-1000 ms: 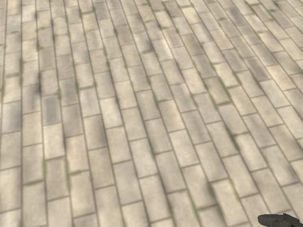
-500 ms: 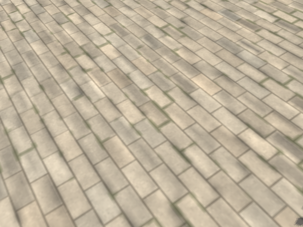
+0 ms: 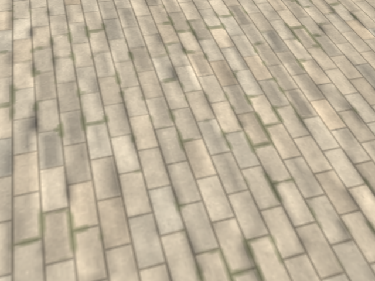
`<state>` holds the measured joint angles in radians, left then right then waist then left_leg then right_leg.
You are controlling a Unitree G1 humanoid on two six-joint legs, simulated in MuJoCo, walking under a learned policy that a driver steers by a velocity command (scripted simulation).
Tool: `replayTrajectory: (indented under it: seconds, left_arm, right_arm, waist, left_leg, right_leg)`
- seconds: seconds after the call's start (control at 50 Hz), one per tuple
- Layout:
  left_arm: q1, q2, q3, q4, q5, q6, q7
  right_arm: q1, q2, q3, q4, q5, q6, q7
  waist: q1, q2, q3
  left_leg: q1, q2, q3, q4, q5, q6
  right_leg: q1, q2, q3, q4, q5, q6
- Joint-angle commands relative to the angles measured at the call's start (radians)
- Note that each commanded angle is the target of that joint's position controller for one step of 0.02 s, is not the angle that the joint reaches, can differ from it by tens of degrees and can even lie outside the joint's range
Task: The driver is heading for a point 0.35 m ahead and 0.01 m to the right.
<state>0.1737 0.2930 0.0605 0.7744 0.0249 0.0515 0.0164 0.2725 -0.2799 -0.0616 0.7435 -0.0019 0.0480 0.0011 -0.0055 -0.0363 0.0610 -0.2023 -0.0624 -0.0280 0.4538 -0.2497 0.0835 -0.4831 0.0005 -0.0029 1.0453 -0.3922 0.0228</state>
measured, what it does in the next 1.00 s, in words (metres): steps on the spot: right foot, then left foot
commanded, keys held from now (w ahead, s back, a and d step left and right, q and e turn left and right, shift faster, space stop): q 0.16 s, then no key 0.84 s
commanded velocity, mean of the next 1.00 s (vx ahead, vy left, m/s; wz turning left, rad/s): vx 0.00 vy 0.00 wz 0.22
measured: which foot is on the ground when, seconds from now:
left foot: down 0.00-0.38, up 0.40-0.66, down 0.68-1.00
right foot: up 0.00-0.36, down 0.38-1.00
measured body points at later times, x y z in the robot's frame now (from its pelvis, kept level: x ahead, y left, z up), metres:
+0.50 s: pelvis +0.00 -0.03 +0.00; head +0.03 -0.05 +0.45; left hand +0.08 +0.24 -0.10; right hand +0.16 -0.28 -0.13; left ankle -0.04 +0.08 -0.71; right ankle +0.03 -0.13 -0.74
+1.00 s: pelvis -0.01 -0.02 +0.00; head -0.01 -0.01 +0.45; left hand -0.01 +0.25 -0.14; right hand +0.09 -0.26 -0.14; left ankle -0.06 +0.08 -0.74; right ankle +0.03 -0.13 -0.74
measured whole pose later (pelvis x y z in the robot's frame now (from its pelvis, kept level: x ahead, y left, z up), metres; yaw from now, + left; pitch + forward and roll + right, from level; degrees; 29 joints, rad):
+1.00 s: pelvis -0.01 -0.02 +0.00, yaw +11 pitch -2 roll +0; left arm 0.22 0.25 0.02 1.00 0.01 0.01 0.02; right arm 0.22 -0.23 0.00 1.02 -0.01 0.01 -0.03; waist 0.01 -0.01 0.04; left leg -0.09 -0.04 -0.06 0.38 -0.25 0.03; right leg -0.17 0.02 0.03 0.38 -0.18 -0.01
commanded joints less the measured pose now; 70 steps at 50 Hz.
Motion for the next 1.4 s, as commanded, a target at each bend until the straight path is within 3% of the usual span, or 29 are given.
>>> replayTrajectory:
  seconds: [0.02, 0.16, 0.28, 0.34, 0.36, 0.38, 0.4, 0.42, 0.44, 0.46, 0.52, 0.6, 0.64, 0.68, 0.7, 0.74, 0.8, 1.06, 1.1, 1.14, 1.16, 1.2, 1.26, 1.3, 1.32, 1.34, 1.36, 1.38, 1.4]
  left_arm:
    - [-0.003, 0.073, 0.017, -0.061, -0.001, -0.01, -0.007]
    - [-0.053, 0.08, 0.012, -0.094, -0.005, -0.007, 0.005]
    - [-0.025, 0.075, 0.001, -0.096, -0.019, -0.018, 0.011]
    - [0.039, 0.061, -0.007, -0.082, -0.023, -0.029, 0.018]
    - [0.07, 0.054, -0.011, -0.073, -0.016, -0.038, 0.023]
    - [0.057, 0.098, -0.008, -0.08, 0.0, -0.048, 0.032]
    - [-0.012, 0.153, -0.009, -0.115, 0.003, -0.054, 0.033]
    - [0.014, 0.166, -0.002, -0.093, 0.0, -0.051, 0.023]
    - [0.001, 0.113, -0.016, -0.088, -0.006, -0.056, 0.013]
    - [-0.036, 0.08, -0.027, -0.085, -0.011, -0.06, 0.009]
    - [-0.035, 0.077, -0.031, -0.064, -0.005, -0.06, 0.016]
    - [0.019, 0.087, -0.025, -0.022, -0.005, -0.052, 0.008]
    - [0.008, 0.094, -0.022, -0.007, -0.011, -0.046, 0.008]
    - [0.028, 0.072, -0.027, -0.002, -0.012, -0.056, 0.004]
    - [0.041, 0.052, -0.028, 0.004, -0.021, -0.057, -0.001]
    - [0.008, 0.066, -0.024, 0.04, -0.014, -0.05, 0.003]
    - [0.023, 0.064, -0.022, 0.077, -0.012, -0.048, 0.001]
    - [0.062, 0.038, -0.034, 0.243, -0.015, -0.047, 0.009]
    - [0.074, 0.042, -0.031, 0.255, -0.011, -0.044, 0.008]
    - [0.047, 0.043, -0.027, 0.24, 0.002, -0.039, 0.001]
    - [0.025, 0.015, -0.033, 0.225, 0.01, -0.042, -0.006]
    - [0.001, 0.004, -0.036, 0.201, 0.014, -0.059, -0.013]
    - [0.009, 0.017, -0.027, 0.182, 0.005, -0.092, -0.029]
    - [0.088, -0.003, -0.024, 0.202, -0.006, -0.106, -0.03]
    - [0.19, -0.012, -0.02, 0.242, -0.009, -0.109, -0.027]
    - [0.296, 0.015, -0.008, 0.278, -0.005, -0.115, -0.018]
    - [0.426, 0.106, 0.013, 0.295, 0.009, -0.124, -0.007]
    - [0.482, 0.158, 0.025, 0.325, -0.002, -0.116, -0.011]
    - [0.37, 0.106, 0.012, 0.296, -0.002, -0.113, -0.012]
  right_arm:
    - [-0.001, -0.15, -0.039, -0.064, 0.006, -0.015, -0.003]
    - [0.042, -0.182, -0.051, -0.066, -0.01, -0.01, -0.005]
    - [-0.01, -0.169, -0.042, -0.074, -0.024, -0.008, 0.0]
    - [-0.057, -0.157, -0.032, -0.069, -0.014, -0.004, -0.003]
    - [-0.071, -0.141, -0.024, -0.068, -0.005, -0.005, -0.007]
    - [-0.041, -0.094, -0.009, -0.069, -0.004, -0.012, -0.008]
    - [0.035, -0.037, 0.007, -0.066, -0.004, -0.017, -0.009]
    - [0.008, -0.125, -0.018, -0.052, -0.014, -0.007, -0.018]
    - [-0.003, -0.139, -0.023, -0.04, -0.015, -0.002, -0.018]
    - [-0.008, -0.119, -0.021, -0.023, -0.012, 0.001, -0.013]
    - [0.007, -0.083, -0.008, 0.013, -0.013, 0.006, 0.001]
    - [-0.037, -0.052, 0.012, 0.041, 0.001, 0.008, -0.009]
    - [-0.009, -0.045, 0.018, 0.074, -0.001, 0.0, -0.019]
    - [-0.019, -0.102, 0.014, 0.084, -0.023, -0.019, -0.029]
    - [-0.062, -0.13, 0.008, 0.102, -0.014, -0.023, -0.025]
    - [-0.069, -0.074, 0.025, 0.119, -0.012, -0.037, -0.017]
    - [-0.048, -0.078, 0.03, 0.166, -0.01, -0.045, -0.028]
    - [-0.032, -0.057, 0.047, 0.291, -0.008, -0.051, -0.036]
    - [-0.006, -0.079, 0.038, 0.306, -0.009, -0.045, -0.036]
    - [0.034, -0.116, 0.019, 0.311, -0.012, -0.033, -0.033]
    - [0.064, -0.131, 0.01, 0.319, -0.013, -0.032, -0.032]
    - [0.076, -0.114, 0.004, 0.322, -0.017, -0.04, -0.03]
    - [0.062, -0.113, -0.005, 0.319, -0.021, -0.066, -0.024]
    - [0.016, -0.105, -0.008, 0.31, -0.011, -0.075, -0.019]
    - [-0.009, -0.098, -0.008, 0.3, -0.009, -0.076, -0.018]
    - [-0.022, -0.069, 0.0, 0.286, -0.016, -0.084, -0.016]
    - [-0.04, 0.016, 0.024, 0.252, -0.011, -0.095, -0.006]
    - [-0.061, -0.026, 0.013, 0.226, -0.027, -0.099, 0.001]
    - [-0.074, -0.056, 0.006, 0.225, -0.04, -0.101, 0.008]
  waist:
    - [0.0, 0.112, -0.089]
    - [-0.041, 0.152, -0.066]
    - [-0.03, 0.162, -0.091]
    - [0.013, 0.151, -0.093]
    - [0.036, 0.129, -0.092]
    - [0.011, 0.02, -0.101]
    - [-0.043, -0.149, -0.115]
    - [-0.004, -0.152, -0.106]
    - [-0.015, -0.087, -0.077]
    - [-0.026, -0.072, -0.048]
    - [-0.025, -0.117, -0.065]
    - [0.014, -0.127, -0.093]
    - [-0.013, -0.108, -0.092]
    - [0.003, -0.033, -0.117]
    - [0.046, 0.087, -0.07]
    - [0.012, 0.076, -0.044]
    - [0.014, 0.099, -0.038]
    - [0.011, 0.043, -0.009]
    - [0.004, 0.07, -0.021]
    - [-0.022, 0.13, 0.043]
    - [-0.036, 0.176, 0.084]
    - [-0.04, 0.19, 0.129]
    - [-0.016, 0.166, 0.104]
    - [0.039, 0.154, 0.085]
    - [0.083, 0.125, 0.068]
    - [0.12, 0.041, 0.042]
    - [0.16, -0.208, -0.026]
    - [0.142, -0.235, 0.0]
    - [0.076, -0.091, 0.085]
  left_leg:
    - [0.147, 0.233, -0.253, -0.134, 0.451, 0.136]
    - [0.14, 0.226, -0.374, -0.124, 0.295, 0.157]
    - [0.043, 0.212, -0.399, -0.08, 0.391, 0.137]
    - [-0.004, 0.188, -0.413, -0.04, 0.415, 0.092]
    - [-0.052, 0.159, -0.406, -0.017, 0.328, 0.049]
    - [-0.11, 0.102, -0.348, 0.053, 0.15, -0.008]
    - [-0.199, -0.036, -0.197, 0.185, -0.178, -0.054]
    - [-0.134, -0.06, -0.116, 0.306, -0.334, -0.064]
    - [-0.122, -0.037, -0.131, 0.377, -0.3, -0.072]
    - [-0.115, -0.026, -0.128, 0.399, -0.247, -0.083]
    - [-0.105, -0.019, -0.078, 0.343, -0.206, -0.112]
    - [-0.042, 0.007, -0.011, 0.104, -0.172, -0.114]
    - [0.063, 0.014, 0.006, -0.115, 0.025, -0.098]
    - [0.195, 0.125, -0.129, -0.141, 0.178, -0.076]
    - [0.084, 0.145, -0.147, -0.092, 0.207, -0.047]
    - [0.012, 0.14, -0.145, -0.118, 0.135, -0.043]
    - [0.015, 0.13, -0.141, -0.139, 0.135, -0.045]
    - [0.023, 0.134, -0.139, -0.17, 0.085, -0.027]
    - [0.018, 0.119, -0.153, -0.188, -0.176, -0.002]
    - [-0.003, 0.165, -0.256, -0.243, -0.51, 0.062]
    - [-0.001, 0.231, -0.345, -0.294, -0.6, 0.103]
    - [-0.003, 0.332, -0.446, -0.355, -0.566, 0.16]
    - [0.055, 0.313, -0.366, -0.322, -0.379, 0.154]
    - [-0.054, 0.249, -0.257, -0.26, -0.299, 0.117]
    - [-0.155, 0.207, -0.207, -0.187, -0.286, 0.098]
    - [-0.272, 0.154, -0.146, -0.046, -0.244, 0.072]
    - [-0.408, 0.028, 0.013, 0.303, -0.226, 0.021]
    - [-0.524, -0.016, 0.025, 0.508, -0.311, 0.021]
    - [-0.549, 0.059, -0.027, 0.621, -0.231, 0.035]
  right_leg:
    - [-0.106, -0.005, 0.036, 0.036, 0.05, 0.019]
    - [-0.102, 0.008, 0.058, -0.153, 0.02, 0.03]
    - [0.092, 0.03, 0.036, -0.298, -0.009, -0.007]
    - [0.252, 0.04, 0.024, -0.524, 0.073, -0.036]
    - [0.35, 0.021, 0.041, -0.685, 0.191, -0.049]
    - [0.418, -0.116, 0.189, -0.781, 0.203, -0.074]
    - [0.467, -0.328, 0.43, -0.832, 0.385, -0.142]
    - [0.305, -0.381, 0.454, -0.789, 0.475, -0.266]
    - [0.281, -0.335, 0.407, -0.793, 0.463, -0.277]
    - [0.257, -0.273, 0.323, -0.791, 0.435, -0.248]
    - [0.324, -0.175, 0.199, -0.745, 0.537, -0.197]
    - [0.392, -0.17, 0.209, -0.696, 0.549, -0.199]
    - [0.358, -0.15, 0.201, -0.668, 0.513, -0.163]
    - [0.26, -0.129, 0.198, -0.657, 0.407, -0.096]
    - [0.287, -0.057, 0.13, -0.698, 0.292, -0.079]
    - [0.356, -0.051, 0.118, -0.684, 0.272, -0.07]
    - [0.37, -0.067, 0.123, -0.678, 0.335, -0.078]
    - [0.35, -0.067, 0.121, -0.713, 0.295, -0.054]
    - [0.326, -0.021, 0.084, -0.663, 0.087, -0.063]
    - [0.17, 0.036, 0.037, -0.538, -0.126, -0.08]
    - [0.103, 0.052, -0.007, -0.455, -0.11, -0.078]
    - [0.016, 0.0, -0.021, -0.315, -0.034, -0.082]
    - [0.007, -0.03, -0.019, -0.344, -0.053, -0.093]
    - [0.222, 0.002, -0.068, -0.509, 0.049, -0.103]
    - [0.399, 0.039, -0.094, -0.597, 0.103, -0.102]
    - [0.57, 0.01, -0.018, -0.656, 0.069, -0.104]
    - [0.692, -0.246, 0.383, -0.854, -0.231, -0.154]
    - [0.636, -0.382, 0.669, -0.957, -0.39, -0.228]
    - [0.539, -0.373, 0.619, -0.948, -0.404, -0.239]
